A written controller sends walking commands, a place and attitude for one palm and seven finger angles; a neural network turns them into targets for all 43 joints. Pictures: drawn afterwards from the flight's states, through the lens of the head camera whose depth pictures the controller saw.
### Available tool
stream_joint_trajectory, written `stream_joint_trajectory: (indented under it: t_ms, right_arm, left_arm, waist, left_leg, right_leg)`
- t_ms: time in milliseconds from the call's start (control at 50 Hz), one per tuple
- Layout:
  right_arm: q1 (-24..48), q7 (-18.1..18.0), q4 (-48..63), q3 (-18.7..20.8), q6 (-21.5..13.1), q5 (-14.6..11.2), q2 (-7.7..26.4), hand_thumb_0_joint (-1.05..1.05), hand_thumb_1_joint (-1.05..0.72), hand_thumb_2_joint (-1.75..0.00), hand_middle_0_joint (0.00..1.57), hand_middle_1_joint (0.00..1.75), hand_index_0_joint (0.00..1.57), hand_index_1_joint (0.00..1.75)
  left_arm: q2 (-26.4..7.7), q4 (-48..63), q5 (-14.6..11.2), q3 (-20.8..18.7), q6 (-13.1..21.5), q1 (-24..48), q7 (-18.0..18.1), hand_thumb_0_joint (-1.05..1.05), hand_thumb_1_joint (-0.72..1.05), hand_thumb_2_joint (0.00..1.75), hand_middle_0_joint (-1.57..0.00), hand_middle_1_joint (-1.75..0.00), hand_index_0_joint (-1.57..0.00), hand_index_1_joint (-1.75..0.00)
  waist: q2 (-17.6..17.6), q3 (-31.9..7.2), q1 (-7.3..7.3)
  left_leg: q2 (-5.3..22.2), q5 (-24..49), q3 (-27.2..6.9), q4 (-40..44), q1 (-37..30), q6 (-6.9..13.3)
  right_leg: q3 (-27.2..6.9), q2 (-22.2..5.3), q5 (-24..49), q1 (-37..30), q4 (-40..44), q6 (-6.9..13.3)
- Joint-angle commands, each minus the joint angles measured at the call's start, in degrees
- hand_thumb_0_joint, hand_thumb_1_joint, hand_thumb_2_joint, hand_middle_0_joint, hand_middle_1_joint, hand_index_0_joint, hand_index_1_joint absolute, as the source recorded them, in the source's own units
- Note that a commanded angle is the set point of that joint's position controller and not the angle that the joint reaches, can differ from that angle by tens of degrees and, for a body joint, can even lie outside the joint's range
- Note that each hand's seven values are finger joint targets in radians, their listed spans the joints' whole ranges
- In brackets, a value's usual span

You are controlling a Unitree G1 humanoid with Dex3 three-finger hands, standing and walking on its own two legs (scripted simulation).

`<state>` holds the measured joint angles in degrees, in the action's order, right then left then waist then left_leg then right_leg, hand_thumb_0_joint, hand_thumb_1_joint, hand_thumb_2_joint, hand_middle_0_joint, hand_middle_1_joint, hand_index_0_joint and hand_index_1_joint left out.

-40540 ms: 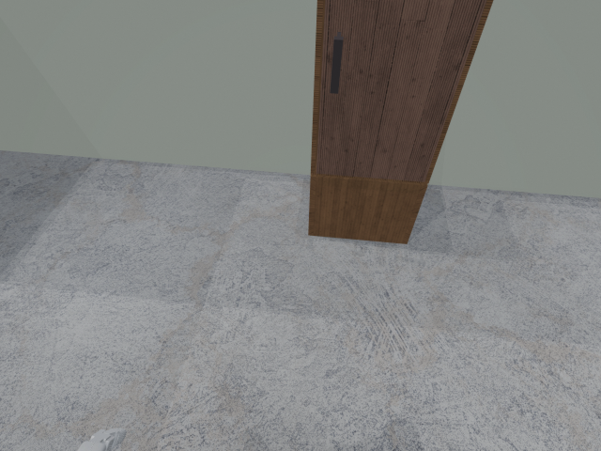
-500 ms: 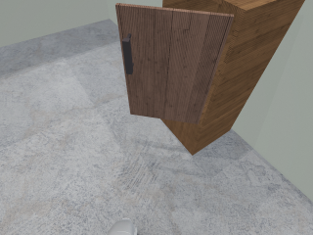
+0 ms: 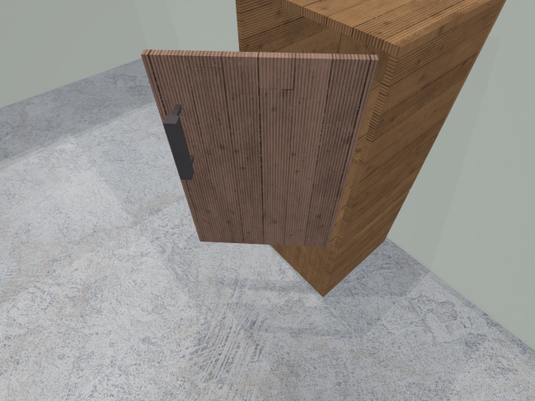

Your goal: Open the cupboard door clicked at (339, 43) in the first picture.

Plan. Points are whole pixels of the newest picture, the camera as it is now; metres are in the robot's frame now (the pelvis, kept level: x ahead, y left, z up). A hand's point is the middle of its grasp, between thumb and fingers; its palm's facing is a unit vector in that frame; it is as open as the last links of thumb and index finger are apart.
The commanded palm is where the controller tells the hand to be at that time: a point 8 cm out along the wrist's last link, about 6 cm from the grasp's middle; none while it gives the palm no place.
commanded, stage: come to a stop and stand still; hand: left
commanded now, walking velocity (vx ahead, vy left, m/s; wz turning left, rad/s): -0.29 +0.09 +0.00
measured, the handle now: (182, 143) +0.58 +0.20 +0.04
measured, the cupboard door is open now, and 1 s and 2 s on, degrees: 46 46 46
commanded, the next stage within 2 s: look again from close up in 1.06 s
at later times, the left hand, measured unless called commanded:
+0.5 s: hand out of the picture +0.00 +0.21 -0.17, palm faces +0.05 -0.98 -0.20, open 7.4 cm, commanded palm none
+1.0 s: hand out of the picture -0.08 +0.15 -0.17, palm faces +0.03 -0.99 -0.13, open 7.4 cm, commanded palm none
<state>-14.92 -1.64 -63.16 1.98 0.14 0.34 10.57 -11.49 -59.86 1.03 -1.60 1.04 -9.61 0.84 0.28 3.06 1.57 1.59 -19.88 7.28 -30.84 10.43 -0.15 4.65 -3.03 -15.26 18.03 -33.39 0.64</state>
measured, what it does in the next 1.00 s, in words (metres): steps on the spot: right foot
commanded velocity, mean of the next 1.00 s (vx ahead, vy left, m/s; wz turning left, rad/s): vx -0.03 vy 0.01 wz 0.00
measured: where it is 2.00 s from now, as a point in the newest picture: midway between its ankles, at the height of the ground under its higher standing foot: outside the picture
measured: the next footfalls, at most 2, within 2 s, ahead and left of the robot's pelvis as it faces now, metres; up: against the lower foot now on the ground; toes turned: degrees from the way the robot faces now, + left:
right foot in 0.54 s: -0.06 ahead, -0.10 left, +0.00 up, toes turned -2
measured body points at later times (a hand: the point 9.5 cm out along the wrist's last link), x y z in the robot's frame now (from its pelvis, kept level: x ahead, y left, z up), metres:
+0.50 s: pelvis -0.03 +0.03 +0.01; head +0.00 +0.04 +0.46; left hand +0.00 +0.26 -0.15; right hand +0.01 -0.20 -0.14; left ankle -0.02 +0.11 -0.73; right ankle -0.09 -0.10 -0.71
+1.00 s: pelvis -0.07 +0.00 +0.01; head -0.06 +0.01 +0.46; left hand -0.08 +0.21 -0.16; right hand -0.11 -0.21 -0.15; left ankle -0.02 +0.11 -0.73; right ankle -0.10 -0.10 -0.73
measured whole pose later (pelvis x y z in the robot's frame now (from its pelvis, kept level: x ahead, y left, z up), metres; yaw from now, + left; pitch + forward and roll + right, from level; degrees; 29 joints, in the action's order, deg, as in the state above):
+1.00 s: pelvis -0.07 +0.00 +0.01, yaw +1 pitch -2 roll +0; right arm -18.4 -1.4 -67.2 1.2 1.0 0.8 7.3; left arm -6.8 -65.0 0.3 0.4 -0.4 -17.5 1.8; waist -1.2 2.3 1.1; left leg 1.9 -8.7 6.1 -23.9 13.1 0.8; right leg 2.4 0.3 -16.2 6.0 -24.2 1.1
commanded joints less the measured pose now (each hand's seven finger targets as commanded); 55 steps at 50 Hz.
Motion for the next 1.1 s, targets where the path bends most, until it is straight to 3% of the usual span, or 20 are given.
stream_joint_trajectory:
  t_ms: [0, 60, 100, 140, 180, 200, 220, 240, 280, 340, 440, 480, 500, 520, 540, 560, 600, 700, 780, 1080]
  right_arm:
    - [-5.7, -0.3, 1.3, 0.6, 0.6, -0.3, 4.1, 0.00, -0.90, -0.90, 0.20, 0.30, 0.20, 0.30]
    - [-4.2, -0.4, 2.1, 0.8, 1.4, -0.3, 3.5, 0.00, -0.90, -0.90, 0.20, 0.30, 0.20, 0.30]
    - [-2.6, -0.4, 3.0, 1.2, 1.9, -0.3, 3.2, 0.00, -0.90, -0.90, 0.20, 0.30, 0.20, 0.30]
    - [-3.4, -0.3, 3.1, 1.3, 2.2, -0.4, 2.6, 0.00, -0.90, -0.90, 0.20, 0.30, 0.20, 0.30]
    - [-6.8, -0.1, 2.0, 1.3, 1.8, -0.1, 2.6, 0.00, -0.90, -0.90, 0.20, 0.30, 0.20, 0.30]
    - [-6.4, -0.2, 2.6, 1.8, 1.5, 0.6, 5.2, 0.00, -0.90, -0.90, 0.20, 0.30, 0.20, 0.30]
    - [-4.4, -0.4, 4.3, 2.3, 1.3, 1.2, 8.4, 0.00, -0.90, -0.90, 0.20, 0.30, 0.20, 0.30]
    - [-2.5, -0.4, 4.9, 2.2, 1.2, 1.4, 8.1, 0.00, -0.90, -0.90, 0.20, 0.30, 0.20, 0.30]
    - [0.4, -1.2, 6.1, 1.5, 0.6, 1.4, 6.6, 0.00, -0.90, -0.90, 0.20, 0.30, 0.20, 0.30]
    - [1.0, -1.4, 6.1, 0.9, -0.1, 1.2, 5.7, 0.00, -0.90, -0.90, 0.20, 0.30, 0.20, 0.30]
    - [-2.7, -1.1, 3.8, 1.6, -0.6, 0.7, 6.7, 0.00, -0.90, -0.90, 0.20, 0.30, 0.20, 0.30]
    - [-1.6, -0.9, 3.8, 1.8, -0.6, 0.1, 7.5, 0.00, -0.90, -0.90, 0.20, 0.30, 0.20, 0.30]
    - [-1.1, -0.7, 3.8, 1.7, -0.5, -0.2, 6.6, 0.00, -0.90, -0.90, 0.20, 0.30, 0.20, 0.30]
    - [-0.5, -0.5, 4.1, 1.6, -0.4, -0.6, 4.9, 0.00, -0.90, -0.90, 0.20, 0.30, 0.20, 0.30]
    - [-0.2, -0.1, 4.2, 1.0, -0.1, -0.6, 3.4, 0.00, -0.90, -0.90, 0.20, 0.30, 0.20, 0.30]
    - [-0.1, 0.4, 3.7, 0.8, 0.1, -0.3, 3.1, 0.00, -0.90, -0.90, 0.20, 0.30, 0.20, 0.30]
    - [-0.1, 0.2, 2.6, 0.8, -0.1, 0.3, 3.9, 0.00, -0.90, -0.90, 0.20, 0.30, 0.20, 0.30]
    - [-0.9, 0.3, 0.2, 0.4, 0.3, 0.2, 3.9, 0.00, -0.90, -0.90, 0.20, 0.30, 0.20, 0.30]
    - [-2.4, 0.3, -0.9, 0.0, 0.5, 0.4, 3.2, 0.00, -0.90, -0.90, 0.20, 0.30, 0.20, 0.30]
    - [-6.9, -0.5, -2.8, -0.4, -0.3, 0.4, 1.0, 0.00, -0.90, -0.90, 0.20, 0.30, 0.20, 0.30]
  left_arm:
    - [-8.1, 1.3, -0.6, -1.4, -0.3, -5.1, 1.4, 0.00, 0.90, 0.90, -0.20, -0.30, -0.20, -0.30]
    - [-9.6, 1.3, -0.3, -2.2, -1.0, -6.0, 2.0, 0.00, 0.90, 0.90, -0.20, -0.30, -0.20, -0.30]
    - [-10.1, 2.0, 0.0, -2.8, -1.3, -4.9, 2.4, 0.00, 0.90, 0.90, -0.20, -0.30, -0.20, -0.30]
    - [-9.7, 3.0, 0.1, -3.1, -1.7, -2.0, 2.4, 0.00, 0.90, 0.90, -0.20, -0.30, -0.20, -0.30]
    - [-8.9, 4.0, -0.4, -2.9, -2.1, 0.6, 2.0, 0.00, 0.90, 0.90, -0.20, -0.30, -0.20, -0.30]
    - [-6.2, 5.0, -0.7, -2.6, -2.6, 0.1, 1.6, 0.00, 0.90, 0.90, -0.20, -0.30, -0.20, -0.30]
    - [-3.1, 5.8, -1.0, -2.0, -3.2, 0.4, 1.4, 0.00, 0.90, 0.90, -0.20, -0.30, -0.20, -0.30]
    - [-3.3, 5.8, -0.5, -2.1, -4.0, 1.4, 1.6, 0.00, 0.90, 0.90, -0.20, -0.30, -0.20, -0.30]
    - [-3.4, 4.9, -0.1, -2.7, -4.7, 0.1, 1.3, 0.00, 0.90, 0.90, -0.20, -0.30, -0.20, -0.30]
    - [-2.3, 3.3, 0.0, -2.4, -3.8, -2.2, 0.8, 0.00, 0.90, 0.90, -0.20, -0.30, -0.20, -0.30]
    - [-1.4, 3.2, -0.4, -1.0, -2.7, -2.2, 0.9, 0.00, 0.90, 0.90, -0.20, -0.30, -0.20, -0.30]
    - [-1.8, 1.5, -0.5, -1.0, -2.2, -6.6, 1.1, 0.00, 0.90, 0.90, -0.20, -0.30, -0.20, -0.30]
    - [-2.5, 0.7, -0.3, -1.0, -1.6, -8.4, 1.4, 0.00, 0.90, 0.90, -0.20, -0.30, -0.20, -0.30]
    - [-4.4, 0.2, -0.1, -1.0, -1.1, -7.9, 1.6, 0.00, 0.90, 0.90, -0.20, -0.30, -0.20, -0.30]
    - [-5.9, 0.5, -0.1, -1.0, -0.8, -6.4, 1.6, 0.00, 0.90, 0.90, -0.20, -0.30, -0.20, -0.30]
    - [-6.3, 0.6, -0.3, -0.5, -0.8, -5.2, 1.4, 0.00, 0.90, 0.90, -0.20, -0.30, -0.20, -0.30]
    - [-4.2, -0.5, -0.4, -0.1, -0.2, -6.4, 1.6, 0.00, 0.90, 0.90, -0.20, -0.30, -0.20, -0.30]
    - [-3.0, -1.6, -0.6, 0.7, -0.5, -7.9, 1.5, 0.00, 0.90, 0.90, -0.20, -0.30, -0.20, -0.30]
    - [-2.7, -2.3, -0.6, 0.7, -0.8, -9.0, 1.4, 0.00, 0.90, 0.90, -0.20, -0.30, -0.20, -0.30]
    - [-0.1, -4.1, -0.8, 0.7, -0.4, -12.0, 1.6, 0.00, 0.90, 0.90, -0.20, -0.30, -0.20, -0.30]
  waist:
    - [-10.6, -8.5, -1.48]
    - [-10.6, -7.6, -3.11]
    - [-10.6, -7.1, -3.83]
    - [-9.5, -7.1, -2.58]
    - [-7.0, -8.2, -0.34]
    - [2.6, -7.4, -0.93]
    - [13.6, -4.9, -1.24]
    - [13.6, -2.9, -0.82]
    - [9.0, 0.4, -2.23]
    - [6.5, -0.6, -2.94]
    - [6.4, -6.8, -0.48]
    - [4.6, -8.5, -1.92]
    - [0.8, -8.2, -2.21]
    - [-4.4, -5.9, -1.06]
    - [-7.4, -3.6, -0.51]
    - [-6.0, -2.4, 0.25]
    - [-8.8, -2.7, -0.17]
    - [-2.8, 2.9, -0.43]
    - [-1.0, 5.8, -0.59]
    - [-1.2, 3.0, -1.12]
  left_leg:
    - [2.3, 13.3, -2.8, -0.4, 1.4, -1.8]
    - [0.1, -2.1, -2.1, -6.1, 7.8, -2.7]
    - [0.1, -10.2, -3.0, -9.6, 10.2, -2.8]
    - [0.8, -7.5, -4.0, -5.7, 8.1, -2.8]
    - [1.7, 8.9, -3.4, 5.9, -0.1, -2.5]
    - [8.0, 18.3, -10.9, 9.9, -2.7, 0.2]
    - [16.3, 25.4, -19.3, 14.6, 2.9, 5.4]
    - [18.3, 21.5, -20.0, 16.8, 7.4, 9.6]
    - [15.9, 19.8, -16.6, 17.1, 9.6, 9.5]
    - [12.9, 25.7, -12.4, 14.3, 2.2, 8.8]
    - [13.5, 35.1, -12.8, 10.9, -8.7, 9.6]
    - [11.7, 31.5, -11.9, 8.4, -7.0, 7.3]
    - [9.1, 25.9, -10.6, 6.1, -4.9, 4.9]
    - [5.6, 17.7, -7.7, 4.7, -1.1, 2.0]
    - [3.0, 10.8, -5.8, 5.8, 0.3, 0.4]
    - [1.8, 7.7, -5.7, 6.7, -2.5, -0.2]
    - [3.7, 16.6, -5.9, 6.2, -4.3, 0.5]
    - [4.4, 8.8, -6.9, 10.1, -3.3, 0.6]
    - [3.9, 4.7, -7.2, 11.5, -1.0, 0.4]
    - [4.5, 7.4, -7.6, 11.6, 0.0, 0.7]
  right_leg:
    - [-7.9, -12.2, 49.0, -12.2, 4.4, 6.1]
    - [-10.6, -15.9, 61.0, -16.9, 4.2, 9.4]
    - [-12.4, -18.3, 59.7, -16.8, 6.3, 11.6]
    - [-10.8, -17.0, 52.7, -14.8, 5.8, 11.0]
    - [-7.3, -12.8, 36.6, -8.8, 2.4, 6.3]
    - [-3.7, -7.0, 18.5, -2.0, -1.0, 2.3]
    - [0.2, -0.8, -5.2, 0.5, -7.0, -1.2]
    - [-3.2, 1.0, -15.5, 0.0, -16.7, -1.0]
    - [-7.6, 0.6, -13.7, 3.5, -24.2, -0.4]
    - [-6.3, 0.6, -10.8, 5.5, -22.3, -1.1]
    - [-3.3, 0.5, -11.4, 0.4, -3.5, -1.6]
    - [-2.9, 0.7, -1.6, -6.6, 8.0, -1.4]
    - [-5.5, -0.5, 5.5, -9.2, 14.1, -0.6]
    - [-11.5, -5.1, 10.3, -9.2, 15.7, 1.2]
    - [-12.9, -9.2, 12.1, -7.2, 16.4, 3.1]
    - [-12.8, -10.2, 6.6, -2.2, 16.8, 3.9]
    - [-10.0, -5.9, 16.0, -3.9, 13.2, 2.5]
    - [-9.7, -4.1, -1.7, -0.4, 17.3, 1.5]
    - [-9.6, -3.4, -6.6, 0.5, 18.4, 1.5]
    - [-8.3, -2.9, -2.0, -3.4, 16.6, 1.7]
